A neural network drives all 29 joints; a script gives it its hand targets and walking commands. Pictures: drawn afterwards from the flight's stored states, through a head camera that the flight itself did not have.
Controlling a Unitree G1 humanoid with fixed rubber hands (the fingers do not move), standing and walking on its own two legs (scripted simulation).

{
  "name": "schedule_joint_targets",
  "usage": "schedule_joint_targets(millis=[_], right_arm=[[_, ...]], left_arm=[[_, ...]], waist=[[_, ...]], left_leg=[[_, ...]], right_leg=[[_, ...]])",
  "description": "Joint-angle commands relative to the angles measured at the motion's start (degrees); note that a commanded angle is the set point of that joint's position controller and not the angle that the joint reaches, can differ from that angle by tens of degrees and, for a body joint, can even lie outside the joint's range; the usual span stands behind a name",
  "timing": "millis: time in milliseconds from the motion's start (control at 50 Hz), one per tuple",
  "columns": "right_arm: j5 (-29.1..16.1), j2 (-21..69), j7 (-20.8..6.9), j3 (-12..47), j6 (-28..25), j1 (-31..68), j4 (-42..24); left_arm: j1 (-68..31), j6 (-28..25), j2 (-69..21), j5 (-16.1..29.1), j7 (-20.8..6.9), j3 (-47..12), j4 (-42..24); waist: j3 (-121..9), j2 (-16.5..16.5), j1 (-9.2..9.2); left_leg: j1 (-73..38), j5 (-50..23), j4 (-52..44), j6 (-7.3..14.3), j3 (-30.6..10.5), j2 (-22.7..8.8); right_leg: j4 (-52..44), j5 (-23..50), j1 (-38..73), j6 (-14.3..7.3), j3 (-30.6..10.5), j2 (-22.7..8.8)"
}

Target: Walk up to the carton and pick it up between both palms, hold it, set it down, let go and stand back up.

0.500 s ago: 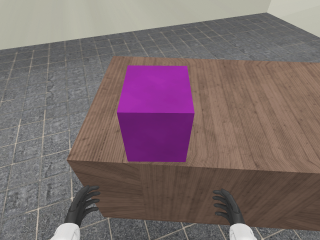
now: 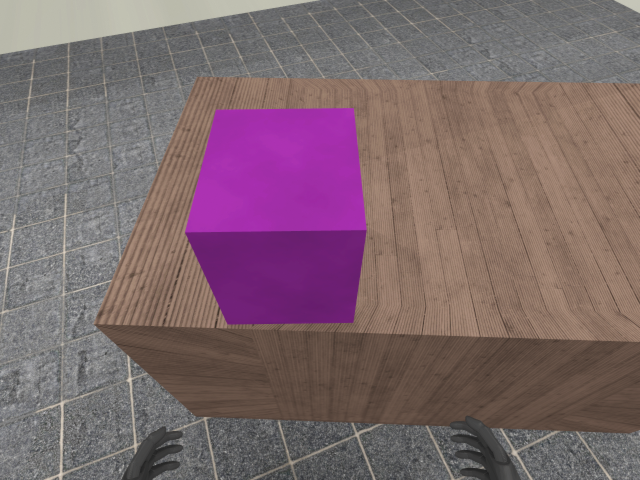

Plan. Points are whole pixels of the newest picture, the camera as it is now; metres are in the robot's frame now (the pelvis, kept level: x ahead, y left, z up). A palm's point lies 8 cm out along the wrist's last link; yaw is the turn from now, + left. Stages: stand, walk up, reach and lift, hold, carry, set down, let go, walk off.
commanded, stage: let go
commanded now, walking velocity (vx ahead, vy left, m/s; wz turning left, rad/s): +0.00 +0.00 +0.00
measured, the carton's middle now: (287, 221) +0.47 +0.06 +0.00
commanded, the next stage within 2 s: stand in 0.12 s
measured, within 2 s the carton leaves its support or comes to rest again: neither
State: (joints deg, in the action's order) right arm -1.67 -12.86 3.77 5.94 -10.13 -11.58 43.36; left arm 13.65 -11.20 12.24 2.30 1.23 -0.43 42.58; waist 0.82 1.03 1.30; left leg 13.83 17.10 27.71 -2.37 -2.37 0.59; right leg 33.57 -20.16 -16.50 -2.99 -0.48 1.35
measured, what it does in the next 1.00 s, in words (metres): shifts its weight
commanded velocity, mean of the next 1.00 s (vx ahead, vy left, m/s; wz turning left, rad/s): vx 0.00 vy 0.00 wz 0.00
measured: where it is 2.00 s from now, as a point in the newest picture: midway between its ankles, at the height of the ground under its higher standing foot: outside the picture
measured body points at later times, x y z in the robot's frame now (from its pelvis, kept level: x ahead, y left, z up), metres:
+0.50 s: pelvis -0.02 +0.01 +0.00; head -0.06 -0.01 +0.45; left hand +0.00 +0.24 -0.15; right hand -0.04 -0.25 -0.16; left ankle -0.03 +0.15 -0.73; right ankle -0.03 -0.08 -0.73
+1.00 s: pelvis -0.09 +0.02 +0.01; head -0.14 +0.01 +0.45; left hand -0.12 +0.22 -0.15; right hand -0.21 -0.16 -0.16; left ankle -0.03 +0.15 -0.73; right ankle -0.03 -0.08 -0.73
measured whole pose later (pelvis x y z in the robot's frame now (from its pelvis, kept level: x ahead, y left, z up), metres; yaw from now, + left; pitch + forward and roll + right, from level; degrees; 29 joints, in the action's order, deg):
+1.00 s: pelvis -0.09 +0.02 +0.01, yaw -5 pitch -3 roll +2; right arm 1.7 -6.4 1.7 0.0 1.1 -29.4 68.8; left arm 26.3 1.2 5.3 -1.5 1.2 1.3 64.3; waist -5.5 -0.2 -1.4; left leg 12.7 12.8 25.3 -0.4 0.9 -0.1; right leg 27.1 -8.9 -15.5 -2.0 -4.6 2.8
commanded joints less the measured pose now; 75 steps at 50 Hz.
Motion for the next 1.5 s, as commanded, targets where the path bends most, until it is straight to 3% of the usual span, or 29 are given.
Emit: schedule_joint_targets(millis=[0,100,120,140,160,180,240,280,320,360,560,620,660,700,820,900,1060,1160,1200,1240,1280,1320,1340,1360,1380,1400,1420,1440,1480], right_arm=[[0.3,-6.9,0.5,-2.3,-1.8,0.5,-4.7],[0.3,-7.8,0.6,-2.4,-2.3,2.0,-5.4],[1.5,-11.3,-0.7,-4.7,1.9,-5.1,1.1],[1.5,-11.4,-1.5,-5.3,4.6,-8.6,1.9],[1.4,-9.8,-2.1,-5.3,6.6,-10.2,3.0],[1.6,-9.0,-2.3,-5.6,8.2,-9.7,4.1],[2.7,-7.9,-2.1,-6.4,11.3,-5.1,5.4],[3.0,-8.3,-1.8,-7.0,11.8,-5.9,6.8],[3.1,-9.0,-1.7,-7.9,11.6,-6.3,8.3],[2.9,-7.5,-1.7,-7.8,11.4,-7.4,10.4],[3.2,-4.4,-1.8,-7.4,10.7,-13.9,19.5],[3.3,-3.4,-2.1,-7.2,10.6,-16.6,21.4],[3.5,-3.0,-2.1,-7.0,10.5,-17.8,22.4],[3.4,-2.1,-2.2,-6.9,10.4,-19.5,23.3],[3.4,-0.4,-1.9,-6.6,10.8,-23.1,24.6],[3.4,0.6,-1.7,-6.6,10.7,-23.0,24.9],[3.1,0.5,-1.6,-7.8,11.7,-22.8,24.9],[2.9,3.4,-1.8,-7.6,12.1,-23.4,24.6],[2.9,3.6,-1.8,-7.7,12.4,-26.1,25.3],[3.2,5.4,-1.9,-7.6,12.5,-31.0,26.2],[3.5,7.0,-1.9,-7.4,12.2,-33.3,26.7],[3.9,7.4,-1.5,-6.6,11.6,-32.6,27.2],[4.3,7.1,-1.1,-6.1,11.1,-31.3,26.7],[4.9,4.8,-1.0,-6.2,10.8,-29.8,25.7],[4.5,-1.0,-0.6,-7.5,11.0,-25.2,23.9],[4.4,0.1,-0.4,-7.4,11.0,-19.6,23.1],[4.1,2.2,-0.5,-6.7,10.7,-13.7,21.9],[3.9,2.5,-0.6,-6.6,10.6,-11.0,21.3],[3.6,2.5,-0.6,-6.7,10.2,-10.6,21.7]], left_arm=[[1.3,-1.8,8.4,-0.2,1.0,3.5,-3.6],[0.5,-2.0,8.2,0.0,2.2,4.4,-2.9],[10.0,2.1,7.9,-2.0,1.3,3.3,3.7],[13.3,4.5,8.6,-3.0,0.8,3.9,4.5],[12.3,6.3,8.9,-3.0,0.6,4.1,4.7],[10.4,7.5,8.6,-3.4,0.4,4.4,4.5],[6.6,10.0,6.8,-4.1,0.4,3.8,5.7],[7.1,10.5,5.8,-4.4,0.5,3.6,7.1],[7.8,10.5,4.5,-4.6,0.9,3.0,7.9],[8.4,10.5,5.4,-4.3,1.1,3.4,10.4],[12.3,10.5,2.7,-3.8,0.7,2.2,16.4],[12.5,10.8,3.0,-3.7,0.6,2.3,17.6],[13.2,11.0,2.4,-3.5,0.4,2.4,18.0],[13.3,10.9,2.6,-3.5,0.5,2.5,18.4],[14.0,11.4,1.2,-3.5,0.2,2.8,19.2],[16.5,11.9,-0.4,-3.7,0.3,2.9,19.9],[19.8,12.0,-1.2,-3.9,0.5,3.3,21.0],[18.2,12.2,-0.7,-3.7,0.9,3.8,20.8],[17.7,12.4,0.9,-3.5,1.3,4.3,20.4],[11.0,12.6,3.1,-3.6,1.7,5.1,18.1],[5.3,12.8,3.7,-3.5,2.1,5.7,16.5],[5.3,13.4,0.6,-3.3,2.0,5.7,16.7],[10.7,13.9,-1.8,-3.1,1.8,5.4,18.2],[17.4,14.3,-5.4,-3.3,1.6,4.8,19.8],[16.3,14.5,-6.2,-3.9,1.5,5.0,18.1],[16.4,14.7,-4.5,-4.3,1.4,5.3,19.0],[17.8,14.5,-5.0,-4.0,0.9,5.0,20.2],[19.5,14.3,-5.0,-3.7,0.7,4.9,21.1],[20.5,13.8,-5.8,-4.2,0.6,4.3,22.0]], waist=[[-8.1,2.2,0.00],[-10.3,2.8,-0.19],[-22.4,-1.0,0.37],[-27.1,-1.3,-1.04],[-26.1,0.6,-1.92],[-23.7,-0.6,-2.50],[-7.4,1.8,-2.74],[-3.2,1.8,-2.89],[-1.4,-1.3,-3.12],[0.4,1.4,-2.98],[7.1,0.1,-2.03],[8.4,2.1,-2.25],[10.0,0.9,-1.97],[9.5,3.3,-2.39],[11.4,1.8,-2.78],[12.6,-3.1,-1.65],[11.1,-1.7,-1.72],[9.2,4.5,-2.92],[7.0,9.0,-3.73],[4.0,14.1,-6.99],[5.1,13.7,-9.31],[8.7,6.9,-7.72],[9.9,-0.7,-4.52],[9.0,-12.3,-1.37],[13.5,-22.3,-1.58],[17.1,-20.2,0.66],[16.5,-14.4,3.52],[15.8,-10.4,4.51],[14.6,-4.8,4.17]], left_leg=[[0.9,-23.2,-0.2,1.8,1.2,1.8],[3.5,-22.2,2.1,1.8,1.1,1.8],[-8.4,-30.9,7.9,1.6,0.7,-5.0],[-10.6,-37.0,9.9,1.8,1.4,-5.4],[-8.6,-32.8,10.3,1.7,2.0,-4.6],[-7.4,-31.8,9.3,1.5,2.1,-4.4],[-4.1,-16.5,6.1,2.2,1.1,-4.6],[-3.7,-15.4,3.4,3.1,-0.1,-5.5],[-1.6,-16.4,2.6,4.2,-0.7,-5.8],[-2.0,-11.4,-0.4,3.6,-0.5,-5.0],[-1.7,-1.0,-8.8,4.7,-0.6,-4.9],[-0.9,1.5,-9.0,4.6,0.0,-4.5],[0.1,3.8,-9.6,4.4,0.0,-4.4],[-0.3,3.2,-8.4,4.2,0.7,-3.9],[2.0,8.5,-9.1,4.1,0.1,-4.0],[7.2,14.9,-12.6,5.2,-3.0,-5.1],[10.1,17.4,-11.4,5.7,-2.6,-3.2],[5.2,11.6,-5.1,5.1,0.7,-0.2],[-2.0,6.8,5.0,4.8,5.4,2.9],[-10.8,5.3,20.1,5.1,7.8,3.4],[-11.5,5.8,18.3,5.2,7.9,1.0],[-6.2,5.3,3.7,4.9,5.4,-0.5],[-2.5,9.1,-6.8,4.2,0.9,-3.0],[0.2,22.8,-16.1,5.0,-13.5,-12.7],[18.1,37.0,-27.2,9.1,-25.8,-21.2],[28.9,39.9,-30.7,10.5,-25.4,-21.8],[29.5,31.6,-27.4,10.6,-18.6,-17.5],[30.6,25.4,-26.0,11.0,-13.7,-15.0],[27.4,17.0,-23.9,11.8,-9.3,-12.7]], right_leg=[[-2.5,36.8,7.9,6.3,-4.0,-3.2],[-0.5,38.5,7.2,6.3,-4.1,-3.5],[3.8,61.7,10.5,2.1,-8.3,-8.1],[6.8,70.4,13.9,1.0,-7.6,-8.2],[7.0,73.1,14.2,0.4,-7.5,-8.5],[7.2,69.5,12.7,-0.2,-7.4,-8.1],[0.5,52.6,-1.0,-0.7,-8.9,-7.8],[-1.7,41.0,-3.1,-0.8,-8.9,-6.2],[-3.5,38.2,-1.8,-0.8,-9.3,-5.9],[-5.8,30.9,-3.3,-1.5,-10.9,-5.5],[-15.3,5.7,-2.5,-1.7,-11.8,-4.5],[-17.9,-1.4,-3.4,-1.6,-12.1,-4.9],[-18.3,-4.1,-4.8,-1.5,-11.9,-4.5],[-19.6,-6.9,-5.3,-1.7,-12.6,-5.0],[-19.9,-11.4,-9.0,-1.7,-12.8,-4.9],[-16.4,-7.7,-7.8,-1.1,-11.0,-3.5],[-15.1,-11.2,-7.6,-0.3,-11.4,-3.2],[-19.0,-16.9,-12.4,-0.8,-14.1,-4.5],[-23.6,-22.7,-18.5,-1.4,-16.3,-6.4],[-27.4,-25.3,-27.7,-3.6,-18.4,-10.0],[-27.3,-22.4,-30.6,-3.2,-17.4,-10.8],[-20.1,-15.5,-24.2,-1.6,-15.0,-8.3],[-13.6,-14.4,-20.5,-0.8,-13.4,-5.6],[-0.7,-10.1,-20.0,0.9,-8.6,-2.0],[8.4,-4.7,-16.1,2.6,-3.4,0.8],[17.5,-1.0,-9.3,3.5,-3.4,-1.1],[22.8,1.7,-5.1,3.5,-4.4,-1.6],[26.3,2.5,-2.9,3.9,-3.1,-1.2],[28.8,2.3,-1.7,4.3,-2.4,-1.7]])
